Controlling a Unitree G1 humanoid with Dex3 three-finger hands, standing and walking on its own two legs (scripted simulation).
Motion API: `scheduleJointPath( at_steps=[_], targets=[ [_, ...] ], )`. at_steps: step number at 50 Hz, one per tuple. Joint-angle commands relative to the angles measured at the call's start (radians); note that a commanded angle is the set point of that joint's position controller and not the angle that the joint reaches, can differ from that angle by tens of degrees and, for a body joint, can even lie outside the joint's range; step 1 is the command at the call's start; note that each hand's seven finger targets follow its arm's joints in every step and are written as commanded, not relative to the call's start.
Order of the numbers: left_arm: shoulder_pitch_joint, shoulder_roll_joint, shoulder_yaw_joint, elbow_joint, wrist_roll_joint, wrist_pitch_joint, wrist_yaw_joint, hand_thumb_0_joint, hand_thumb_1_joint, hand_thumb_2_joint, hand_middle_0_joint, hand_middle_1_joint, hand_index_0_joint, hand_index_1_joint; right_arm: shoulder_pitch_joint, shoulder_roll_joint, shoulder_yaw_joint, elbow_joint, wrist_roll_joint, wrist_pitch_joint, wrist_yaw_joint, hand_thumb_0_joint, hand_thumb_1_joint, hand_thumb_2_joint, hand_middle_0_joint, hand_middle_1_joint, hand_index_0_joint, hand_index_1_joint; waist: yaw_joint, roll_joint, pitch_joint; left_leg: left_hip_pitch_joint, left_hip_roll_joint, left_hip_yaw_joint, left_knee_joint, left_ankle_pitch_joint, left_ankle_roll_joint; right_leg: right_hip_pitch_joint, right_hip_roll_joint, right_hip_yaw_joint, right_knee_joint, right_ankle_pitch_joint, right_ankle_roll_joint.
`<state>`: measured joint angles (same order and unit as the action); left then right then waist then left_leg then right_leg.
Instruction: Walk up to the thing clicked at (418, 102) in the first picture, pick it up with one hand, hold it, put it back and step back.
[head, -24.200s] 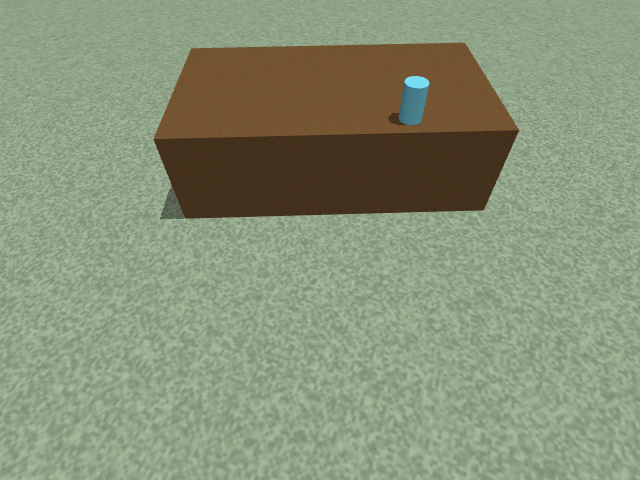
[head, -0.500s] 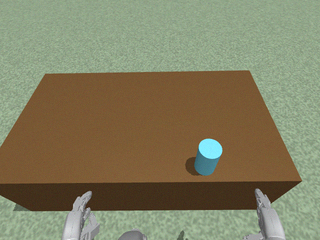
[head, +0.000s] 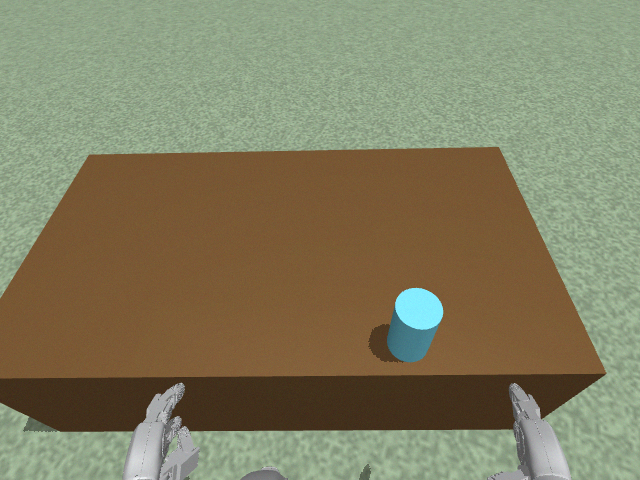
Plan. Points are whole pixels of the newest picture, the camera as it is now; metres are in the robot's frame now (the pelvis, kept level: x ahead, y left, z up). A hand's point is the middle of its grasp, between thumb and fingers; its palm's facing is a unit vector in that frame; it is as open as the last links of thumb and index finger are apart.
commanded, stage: home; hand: right
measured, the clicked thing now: (412, 326) +0.43 -0.15 -0.23
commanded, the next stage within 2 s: stand in 0.68 s
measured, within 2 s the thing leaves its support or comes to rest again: neither
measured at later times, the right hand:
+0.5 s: hand (485, 478) +0.15 -0.17 -0.06, palm faces +0.09 +0.96 -0.27, open 17.5 cm
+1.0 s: hand out of the picture +0.11 -0.22 -0.11, palm faces -0.03 +0.94 -0.34, open 14.9 cm
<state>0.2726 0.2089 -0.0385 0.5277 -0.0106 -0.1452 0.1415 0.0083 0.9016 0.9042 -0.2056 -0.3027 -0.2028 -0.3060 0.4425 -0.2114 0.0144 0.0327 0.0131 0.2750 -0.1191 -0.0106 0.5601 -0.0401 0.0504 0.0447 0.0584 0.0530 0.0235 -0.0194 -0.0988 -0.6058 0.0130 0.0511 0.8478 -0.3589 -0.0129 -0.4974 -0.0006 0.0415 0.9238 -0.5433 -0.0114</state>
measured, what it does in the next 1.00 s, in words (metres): stands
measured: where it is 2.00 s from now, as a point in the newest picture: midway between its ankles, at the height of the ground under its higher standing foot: outside the picture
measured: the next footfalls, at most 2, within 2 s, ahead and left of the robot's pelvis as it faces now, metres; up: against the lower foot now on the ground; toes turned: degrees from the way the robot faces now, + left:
none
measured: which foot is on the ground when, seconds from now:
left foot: down 0.00-1.00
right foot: down 0.00-1.00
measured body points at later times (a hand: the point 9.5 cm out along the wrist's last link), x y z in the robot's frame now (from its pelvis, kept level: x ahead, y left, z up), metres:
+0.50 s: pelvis -0.02 +0.01 +0.00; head +0.00 +0.00 +0.45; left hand +0.14 +0.25 -0.07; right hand +0.14 -0.22 -0.04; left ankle +0.04 +0.13 -0.69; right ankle -0.04 -0.11 -0.69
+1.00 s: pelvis -0.01 +0.01 +0.01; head +0.00 +0.00 +0.46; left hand +0.11 +0.29 -0.09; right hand +0.11 -0.27 -0.09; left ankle +0.04 +0.13 -0.69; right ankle -0.04 -0.11 -0.69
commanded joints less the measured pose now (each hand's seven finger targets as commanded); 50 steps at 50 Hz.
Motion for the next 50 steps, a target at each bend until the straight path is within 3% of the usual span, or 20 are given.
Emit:
scheduleJointPath(
  at_steps=[1, 2, 9, 11, 15, 21, 24, 26, 30, 33, 34, 35, 36, 38, 39, 40, 42, 46, 48, 50],
  targets=[
    [-0.051, 0.127, 0.06, -0.154, 0.0, -0.059, 0.018, 0.0, 0.897, 0.902, -0.201, -0.3, -0.2, -0.301, -0.034, -0.09, -0.053, -0.199, -0.011, -0.045, -0.011, 0.0, 0.582, -0.034, 0.049, 0.047, 0.049, 0.047, 0.003, -0.035, -0.119, 0.198, -0.019, 0.021, -0.077, 0.242, 0.031, -0.051, -0.008, -0.004, -0.167, 0.426, 0.029],
    [-0.05, 0.13, 0.062, -0.156, 0.001, -0.059, 0.017, 0.0, 0.897, 0.902, -0.201, -0.3, -0.2, -0.301, -0.017, -0.091, -0.058, -0.194, -0.011, -0.045, -0.009, 0.0, 0.581, -0.035, 0.049, 0.047, 0.049, 0.047, -0.001, -0.039, -0.128, 0.206, -0.02, 0.023, -0.07, 0.255, 0.033, -0.045, -0.014, 0.004, -0.168, 0.462, 0.034],
    [-0.066, 0.125, 0.062, -0.169, -0.001, -0.062, 0.022, 0.0, 0.897, 0.902, -0.201, -0.302, -0.2, -0.302, -0.018, -0.101, -0.065, -0.198, -0.011, -0.04, -0.014, 0.0, 0.584, -0.032, 0.048, 0.046, 0.048, 0.046, -0.008, 0.007, -0.092, 0.209, -0.012, 0.016, -0.108, 0.192, 0.024, -0.084, 0.005, -0.022, -0.167, 0.306, 0.012],
    [-0.062, 0.122, 0.057, -0.162, -0.001, -0.063, 0.021, 0.0, 0.897, 0.902, -0.201, -0.301, -0.2, -0.302, -0.021, -0.084, -0.041, -0.181, -0.011, -0.042, -0.015, 0.0, 0.59, -0.028, 0.048, 0.045, 0.048, 0.045, -0.002, 0.004, -0.066, 0.179, -0.013, 0.016, -0.114, 0.148, 0.021, -0.097, 0.006, -0.022, -0.176, 0.26, 0.008],
    [-0.077, 0.122, 0.056, -0.169, -0.002, -0.068, 0.023, 0.0, 0.897, 0.902, -0.201, -0.302, -0.2, -0.302, -0.031, -0.1, -0.049, -0.195, -0.012, -0.049, -0.018, 0.0, 0.576, -0.036, 0.049, 0.047, 0.049, 0.047, -0.012, 0.016, -0.028, 0.16, -0.013, 0.013, -0.136, 0.037, 0.016, -0.131, 0.008, -0.02, -0.197, 0.135, 0.0],
    [-0.064, 0.122, 0.057, -0.164, -0.003, -0.076, 0.03, 0.0, 0.897, 0.903, -0.201, -0.302, -0.2, -0.302, -0.025, -0.099, -0.056, -0.203, -0.012, -0.05, -0.024, 0.0, 0.572, -0.038, 0.049, 0.048, 0.049, 0.048, -0.003, 0.008, -0.102, 0.179, -0.012, 0.015, -0.112, 0.108, 0.018, -0.102, 0.009, -0.02, -0.176, 0.212, 0.002],
    [-0.073, 0.126, 0.058, -0.164, -0.003, -0.08, 0.036, 0.0, 0.897, 0.903, -0.201, -0.302, -0.2, -0.302, -0.064, -0.109, -0.064, -0.228, -0.012, -0.054, -0.027, 0.0, 0.562, -0.044, 0.05, 0.049, 0.05, 0.049, 0.002, 0.003, -0.092, 0.167, -0.01, 0.009, -0.118, 0.08, 0.017, -0.104, 0.009, -0.021, -0.174, 0.174, 0.0],
    [-0.073, 0.122, 0.054, -0.159, -0.003, -0.081, 0.038, 0.0, 0.897, 0.902, -0.201, -0.302, -0.2, -0.302, -0.049, -0.089, -0.041, -0.2, -0.01, -0.052, -0.025, 0.0, 0.583, -0.032, 0.048, 0.046, 0.048, 0.046, 0.006, 0.021, -0.068, 0.16, -0.009, 0.007, -0.131, 0.055, 0.013, -0.122, 0.012, -0.025, -0.175, 0.145, -0.004],
    [-0.075, 0.125, 0.055, -0.156, 0.0, -0.086, 0.041, 0.0, 0.897, 0.903, -0.201, -0.302, -0.2, -0.302, -0.022, -0.095, -0.043, -0.198, -0.012, -0.053, -0.027, 0.0, 0.556, -0.048, 0.051, 0.051, 0.051, 0.051, -0.005, 0.006, -0.061, 0.152, -0.009, 0.008, -0.131, 0.02, 0.015, -0.128, 0.011, -0.022, -0.183, 0.113, -0.001],
    [-0.074, 0.125, 0.055, -0.157, -0.001, -0.091, 0.038, 0.0, 0.897, 0.902, -0.201, -0.301, -0.2, -0.302, -0.024, -0.087, -0.04, -0.203, -0.011, -0.054, -0.026, 0.0, 0.565, -0.043, 0.05, 0.049, 0.05, 0.049, -0.008, 0.006, -0.062, 0.161, -0.007, 0.01, -0.123, 0.056, 0.015, -0.127, 0.012, -0.02, -0.182, 0.149, 0.001],
    [-0.075, 0.122, 0.053, -0.152, 0.0, -0.089, 0.04, 0.0, 0.897, 0.902, -0.201, -0.302, -0.2, -0.302, -0.017, -0.116, -0.065, -0.216, -0.011, -0.054, -0.029, 0.0, 0.55, -0.052, 0.051, 0.052, 0.051, 0.052, -0.016, -0.013, -0.065, 0.161, -0.007, 0.01, -0.123, 0.052, 0.017, -0.126, 0.013, -0.024, -0.177, 0.149, 0.002],
    [-0.076, 0.125, 0.054, -0.158, 0.0, -0.09, 0.04, 0.0, 0.897, 0.902, -0.201, -0.302, -0.2, -0.302, -0.01, -0.08, -0.036, -0.178, -0.012, -0.052, -0.026, 0.0, 0.562, -0.045, 0.05, 0.05, 0.05, 0.05, -0.002, 0.022, -0.063, 0.158, -0.01, 0.012, -0.117, 0.067, 0.015, -0.12, 0.007, -0.017, -0.178, 0.163, 0.001],
    [-0.073, 0.122, 0.057, -0.157, 0.001, -0.089, 0.041, 0.0, 0.897, 0.902, -0.201, -0.302, -0.2, -0.302, -0.013, -0.107, -0.064, -0.211, -0.012, -0.054, -0.029, 0.0, 0.548, -0.053, 0.052, 0.052, 0.052, 0.052, -0.016, 0.007, -0.092, 0.173, -0.008, 0.01, -0.116, 0.077, 0.017, -0.121, 0.011, -0.017, -0.173, 0.177, 0.003],
    [-0.072, 0.123, 0.055, -0.154, -0.001, -0.087, 0.04, 0.0, 0.897, 0.902, -0.201, -0.302, -0.2, -0.302, -0.024, -0.107, -0.057, -0.21, -0.01, -0.054, -0.029, 0.0, 0.567, -0.042, 0.05, 0.049, 0.05, 0.049, -0.013, -0.006, -0.081, 0.169, -0.009, 0.014, -0.109, 0.096, 0.019, -0.117, 0.009, -0.015, -0.177, 0.201, 0.006],
    [-0.108, 0.287, 0.082, 0.063, 0.135, -0.002, -0.02, 0.0, 0.898, 0.903, -0.201, -0.304, -0.201, -0.304, -0.175, -0.246, -0.098, 0.141, -0.122, -0.174, 0.028, 0.0, 0.526, -0.064, 0.053, 0.055, 0.053, 0.055, -0.043, 0.016, 0.016, 0.262, 0.052, -0.109, -0.115, 0.124, 0.074, -0.048, -0.048, 0.068, -0.219, 0.327, -0.033],
    [-0.066, 0.299, 0.108, 0.079, 0.134, 0.027, -0.051, 0.0, 0.9, 0.9, -0.2, -0.3, -0.2, -0.301, -0.142, -0.237, -0.106, 0.235, -0.124, -0.221, 0.053, 0.0, 0.446, -0.144, 0.133, 0.135, 0.133, 0.135, -0.031, 0.009, -0.018, 0.248, 0.059, -0.114, -0.091, 0.114, 0.101, -0.008, -0.061, 0.07, -0.234, 0.361, -0.04],
    [-0.086, 0.29, 0.11, 0.086, 0.119, 0.05, -0.075, 0.0, 0.9, 0.9, -0.2, -0.3, -0.2, -0.301, -0.158, -0.226, -0.095, 0.298, -0.11, -0.265, 0.079, 0.0, 0.286, -0.304, 0.2, 0.295, 0.2, 0.295, -0.03, 0.006, -0.012, 0.219, 0.049, -0.096, -0.108, 0.141, 0.093, 0.025, -0.064, 0.099, -0.25, 0.351, -0.062],
    [-0.088, 0.284, 0.102, 0.13, 0.061, 0.077, -0.11, 0.0, 0.9, 0.9, -0.2, -0.3, -0.2, -0.301, -0.18, -0.246, -0.092, 0.444, -0.065, -0.301, 0.107, 0.0, -0.034, -0.624, 0.2, 0.3, 0.2, 0.3, -0.025, 0.034, -0.008, 0.29, 0.074, -0.131, -0.171, 0.16, 0.089, 0.045, -0.037, 0.074, -0.282, 0.225, -0.053],
    [-0.074, 0.274, 0.1, 0.171, 0.06, 0.087, -0.116, 0.0, 0.9, 0.9, -0.2, -0.3, -0.2, -0.301, -0.216, -0.257, -0.094, 0.507, -0.061, -0.309, 0.107, 0.0, -0.194, -0.784, 0.2, 0.3, 0.2, 0.3, -0.016, 0.053, 0.021, 0.293, 0.102, -0.174, -0.231, 0.12, 0.091, 0.057, -0.017, 0.056, -0.287, 0.18, -0.049],
    [-0.068, 0.265, 0.1, 0.209, 0.059, 0.094, -0.12, 0.0, 0.9, 0.9, -0.2, -0.3, -0.2, -0.301, -0.234, -0.263, -0.09, 0.564, -0.064, -0.316, 0.105, 0.0, -0.354, -0.9, 0.2, 0.3, 0.2, 0.3, -0.011, 0.058, 0.019, 0.301, 0.11, -0.184, -0.252, 0.157, 0.098, 0.099, -0.013, 0.053, -0.294, 0.223, -0.043]
  ],
)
